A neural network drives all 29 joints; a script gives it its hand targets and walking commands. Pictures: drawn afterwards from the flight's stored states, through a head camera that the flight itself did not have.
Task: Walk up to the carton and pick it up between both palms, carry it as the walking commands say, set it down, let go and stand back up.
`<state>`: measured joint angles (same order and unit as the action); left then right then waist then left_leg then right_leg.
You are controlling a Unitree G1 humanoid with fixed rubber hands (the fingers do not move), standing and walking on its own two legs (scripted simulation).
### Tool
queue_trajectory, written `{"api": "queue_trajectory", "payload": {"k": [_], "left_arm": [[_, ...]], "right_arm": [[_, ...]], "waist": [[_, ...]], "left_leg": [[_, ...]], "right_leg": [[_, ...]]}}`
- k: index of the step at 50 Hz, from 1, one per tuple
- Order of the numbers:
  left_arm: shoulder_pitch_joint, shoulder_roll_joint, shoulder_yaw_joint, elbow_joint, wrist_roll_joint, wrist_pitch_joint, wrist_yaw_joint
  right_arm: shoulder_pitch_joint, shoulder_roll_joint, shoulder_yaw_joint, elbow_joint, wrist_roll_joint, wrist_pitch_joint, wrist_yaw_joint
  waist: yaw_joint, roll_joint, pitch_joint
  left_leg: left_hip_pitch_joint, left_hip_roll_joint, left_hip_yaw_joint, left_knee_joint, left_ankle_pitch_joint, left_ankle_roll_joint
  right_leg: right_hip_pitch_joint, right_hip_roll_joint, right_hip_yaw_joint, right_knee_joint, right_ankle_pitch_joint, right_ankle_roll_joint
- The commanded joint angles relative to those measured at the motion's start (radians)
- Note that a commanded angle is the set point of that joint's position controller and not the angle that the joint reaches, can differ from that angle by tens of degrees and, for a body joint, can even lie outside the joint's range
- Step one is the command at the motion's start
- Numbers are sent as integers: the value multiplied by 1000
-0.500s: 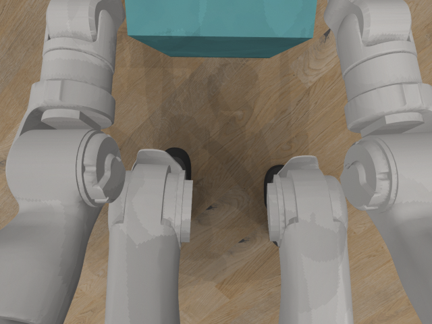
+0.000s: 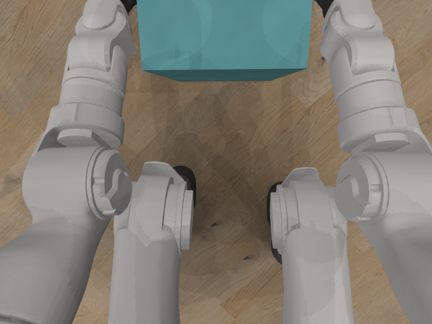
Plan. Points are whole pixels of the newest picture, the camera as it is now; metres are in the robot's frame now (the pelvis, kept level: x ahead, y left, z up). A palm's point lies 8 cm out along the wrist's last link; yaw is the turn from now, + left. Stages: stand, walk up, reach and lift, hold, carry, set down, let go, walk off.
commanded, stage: set down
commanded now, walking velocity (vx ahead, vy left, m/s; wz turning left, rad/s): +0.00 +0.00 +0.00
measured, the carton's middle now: out of the picture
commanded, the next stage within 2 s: none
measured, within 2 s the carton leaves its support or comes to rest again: neither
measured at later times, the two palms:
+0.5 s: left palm out of the picture +0.54 +0.19 -0.17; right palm out of the picture +0.55 -0.11 -0.17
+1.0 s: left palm out of the picture +0.54 +0.22 -0.17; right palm out of the picture +0.56 -0.14 -0.17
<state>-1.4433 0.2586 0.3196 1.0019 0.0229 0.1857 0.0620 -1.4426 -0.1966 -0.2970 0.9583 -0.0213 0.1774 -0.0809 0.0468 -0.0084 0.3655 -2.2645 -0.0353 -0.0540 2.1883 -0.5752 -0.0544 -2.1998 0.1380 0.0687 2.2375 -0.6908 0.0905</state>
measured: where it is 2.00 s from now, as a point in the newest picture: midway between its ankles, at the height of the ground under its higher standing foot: (230, 228)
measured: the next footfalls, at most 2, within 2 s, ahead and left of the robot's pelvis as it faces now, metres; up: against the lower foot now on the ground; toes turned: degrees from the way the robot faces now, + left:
none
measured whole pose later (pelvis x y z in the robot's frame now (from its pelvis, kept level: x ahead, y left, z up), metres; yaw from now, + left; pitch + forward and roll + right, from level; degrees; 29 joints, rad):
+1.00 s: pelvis -0.01 +0.00 +0.00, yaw -1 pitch +33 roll +0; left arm -1.56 0.42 0.16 1.11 -0.19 0.07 0.11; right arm -1.57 -0.38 -0.02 1.06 0.23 0.11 -0.15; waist 0.05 -0.02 0.52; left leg -2.21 -0.01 -0.04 2.18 -0.55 -0.04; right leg -2.16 0.11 0.05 2.22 -0.65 0.08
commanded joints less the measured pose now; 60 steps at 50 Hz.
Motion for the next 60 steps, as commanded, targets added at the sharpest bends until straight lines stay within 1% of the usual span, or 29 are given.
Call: {"api": "queue_trajectory", "payload": {"k": [1,8,10,11,13,17,19,20,21,24,25,26,27,30,32,34,35,36,37,39,41,43,47,49,50,54,56,58,60], "left_arm": [[-513,-847,-274,-57,-61,-8,-260],[-515,-817,-252,-66,-51,-18,-262],[-556,-792,-256,-75,-58,-22,-261],[-521,-776,-237,-64,-41,-22,-257],[-505,-783,-249,-70,-49,-18,-255],[-496,-679,-221,-75,-46,-35,-234],[-491,-624,-214,-76,-40,-39,-218],[-496,-604,-202,-88,-47,-50,-210],[-520,-564,-203,-93,-50,-51,-197],[-419,-290,-115,-56,-3,-76,-124],[-406,-215,-82,-45,4,-84,-103],[-401,-82,-49,-60,6,-98,-66],[-379,25,-12,-29,12,-110,-36],[-308,215,3,16,-10,-128,38],[-337,227,-21,-22,-45,-141,49],[-353,257,-51,-40,-91,-152,54],[-337,233,-74,-6,-113,-152,55],[-359,240,-94,-26,-133,-153,51],[-404,264,-109,-59,-155,-156,55],[-394,247,-136,47,-190,-140,45],[-413,265,-151,-29,-209,-157,46],[-414,302,-142,29,-210,-154,47],[-399,316,-153,23,-201,-143,49],[-402,331,-143,-7,-214,-138,49],[-433,333,-140,-57,-216,-130,55],[-402,321,-159,-93,-217,-90,64],[-440,309,-154,-178,-224,-76,67],[-414,337,-134,-151,-198,-53,75],[-430,324,-126,-227,-186,-42,78]], "right_arm": [[-532,848,338,-59,47,4,223],[-515,833,315,-49,31,4,222],[-490,819,288,-28,9,7,216],[-497,829,291,-23,20,11,224],[-499,790,290,-22,14,5,218],[-488,733,285,-35,17,-2,201],[-476,643,254,-1,4,-8,179],[-493,636,264,-41,8,-20,173],[-471,579,236,-16,-6,-21,160],[-414,312,160,-34,-26,-48,94],[-413,243,159,-30,-24,-53,74],[-394,103,124,-27,-23,-63,40],[-372,19,128,-36,-7,-68,12],[-347,-198,105,-27,28,-85,-61],[-347,-165,154,-37,85,-84,-63],[-366,-204,187,-43,123,-97,-71],[-385,-190,230,-68,157,-99,-68],[-388,-211,223,-48,160,-97,-71],[-418,-212,245,-60,192,-95,-76],[-424,-266,242,18,205,-89,-73],[-468,-295,247,-68,220,-108,-76],[-462,-291,253,0,225,-104,-72],[-447,-294,265,-12,256,-98,-69],[-435,-290,270,11,251,-86,-72],[-440,-317,241,-30,243,-81,-77],[-458,-310,254,-113,250,-46,-86],[-452,-326,227,-152,245,-32,-89],[-443,-313,223,-146,235,-10,-92],[-427,-325,189,-198,220,-3,-93]], "waist": [[16,-68,-994],[29,-71,-988],[-13,-73,-962],[28,-71,-967],[3,-66,-975],[32,-77,-975],[13,-64,-977],[4,-102,-1019],[9,-50,-1012],[8,-46,-1038],[34,-60,-1065],[18,-47,-1070],[34,-81,-1121],[32,-41,-1202],[66,-36,-1229],[45,-39,-1352],[70,-48,-1352],[44,-45,-1350],[64,-31,-1426],[29,-23,-1332],[27,-13,-1390],[32,-60,-1352],[58,-17,-1430],[55,-48,-1480],[32,-27,-1517],[51,2,-1644],[17,3,-1660],[43,6,-1647],[21,19,-1681]], "left_leg": [[590,-69,135,-113,365,46],[572,-69,149,-108,340,37],[537,-60,144,-95,324,35],[566,-65,144,-108,317,40],[591,-62,142,-102,341,32],[594,-62,147,-104,345,33],[590,-57,152,-94,354,25],[606,-62,136,-105,342,30],[615,-53,151,-104,339,20],[660,-46,150,-111,353,14],[673,-43,152,-114,367,15],[689,-38,150,-126,343,11],[714,-36,145,-118,370,17],[772,-24,135,-124,425,11],[778,-19,134,-131,462,15],[833,-8,125,-113,503,21],[838,-11,132,-112,519,27],[822,-5,126,-115,494,28],[861,1,125,-116,516,29],[813,5,119,-116,475,32],[857,9,110,-112,534,31],[811,12,109,-115,504,34],[915,14,108,-116,521,39],[915,9,112,-132,491,40],[956,11,112,-139,500,37],[1051,2,128,-168,483,47],[1044,-1,127,-190,483,43],[1067,-7,132,-215,458,50],[1090,-17,131,-244,472,42]], "right_leg": [[372,17,-145,-218,339,-63],[407,20,-141,-225,336,-58],[393,18,-142,-227,341,-64],[391,15,-141,-222,323,-56],[383,12,-147,-217,324,-59],[412,6,-144,-219,338,-47],[425,1,-142,-216,348,-54],[438,6,-159,-208,344,-43],[434,6,-146,-218,324,-54],[449,-5,-161,-213,339,-35],[482,-11,-152,-220,344,-36],[478,-13,-164,-219,319,-34],[508,-14,-159,-221,347,-27],[526,-27,-150,-225,381,-24],[547,-28,-128,-224,429,-22],[595,-36,-127,-205,473,-22],[583,-34,-123,-222,477,-19],[567,-39,-121,-222,449,-25],[628,-40,-117,-211,479,-28],[575,-49,-122,-220,436,-31],[574,-47,-114,-217,469,-37],[574,-52,-122,-211,453,-29],[541,-51,-138,-209,428,-27],[605,-58,-145,-208,421,-30],[606,-53,-143,-226,422,-36],[657,-50,-149,-276,377,-49],[674,-49,-160,-286,402,-48],[662,-48,-163,-315,365,-51],[667,-41,-171,-335,377,-53]]}}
